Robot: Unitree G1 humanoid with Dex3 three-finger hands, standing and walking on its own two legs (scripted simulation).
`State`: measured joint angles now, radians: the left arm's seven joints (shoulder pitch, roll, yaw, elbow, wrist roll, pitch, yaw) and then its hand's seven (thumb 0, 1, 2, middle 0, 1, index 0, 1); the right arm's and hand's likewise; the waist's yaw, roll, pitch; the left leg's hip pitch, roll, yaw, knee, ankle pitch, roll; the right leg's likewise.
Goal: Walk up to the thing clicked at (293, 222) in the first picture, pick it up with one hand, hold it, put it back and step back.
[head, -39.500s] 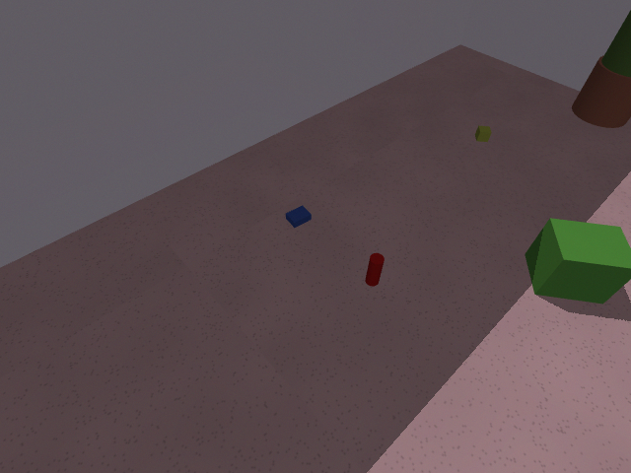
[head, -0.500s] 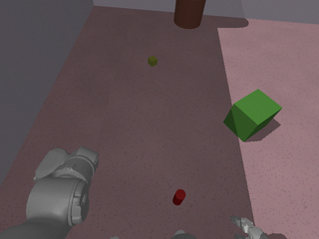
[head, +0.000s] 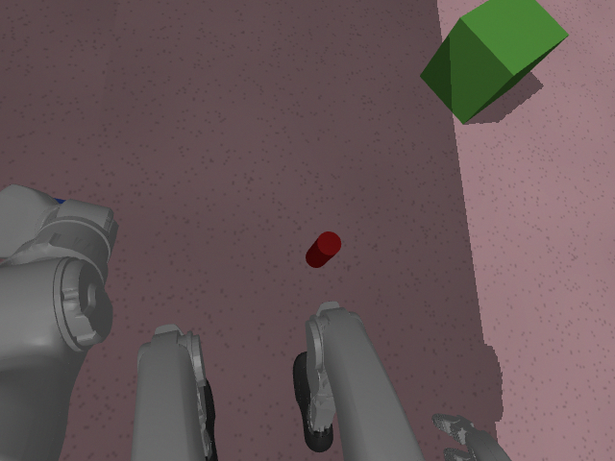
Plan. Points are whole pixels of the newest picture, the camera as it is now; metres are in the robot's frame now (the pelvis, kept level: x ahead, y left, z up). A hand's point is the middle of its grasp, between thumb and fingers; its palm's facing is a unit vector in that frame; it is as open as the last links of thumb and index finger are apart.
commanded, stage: crouch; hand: left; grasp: from above
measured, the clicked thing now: (63, 234) +0.44 +0.27 -0.16
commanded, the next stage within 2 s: lower in 1.12 s
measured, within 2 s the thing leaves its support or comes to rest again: neither
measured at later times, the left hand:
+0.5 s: hand (102, 233) +0.47 +0.25 -0.25, palm faces -0.08 -0.46 -0.89, open 9.6 cm
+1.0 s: hand (108, 233) +0.49 +0.26 -0.32, palm faces -0.06 -0.47 -0.88, open 9.7 cm
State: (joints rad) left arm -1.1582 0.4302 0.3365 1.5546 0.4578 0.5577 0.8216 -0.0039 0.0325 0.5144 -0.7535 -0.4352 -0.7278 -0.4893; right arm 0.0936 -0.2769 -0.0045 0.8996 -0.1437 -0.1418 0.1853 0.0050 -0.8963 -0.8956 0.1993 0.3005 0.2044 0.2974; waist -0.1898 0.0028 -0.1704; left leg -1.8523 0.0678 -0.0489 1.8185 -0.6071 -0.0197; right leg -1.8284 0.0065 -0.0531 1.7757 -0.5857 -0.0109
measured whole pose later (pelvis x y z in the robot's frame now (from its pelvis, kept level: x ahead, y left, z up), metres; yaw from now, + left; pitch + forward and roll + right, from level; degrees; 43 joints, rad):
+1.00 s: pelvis +0.00 +0.00 -0.16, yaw -4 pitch +36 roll -7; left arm -1.36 0.72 0.44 1.68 0.59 0.55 0.73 0.00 0.05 0.49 -0.74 -0.46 -0.73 -0.48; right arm 0.15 -0.33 0.07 0.84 -0.15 -0.18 0.37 0.00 -0.90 -0.89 0.20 0.30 0.20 0.30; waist -0.29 0.02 0.05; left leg -2.31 0.06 -0.14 2.37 -0.70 -0.02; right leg -2.27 0.01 -0.11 2.29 -0.65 -0.01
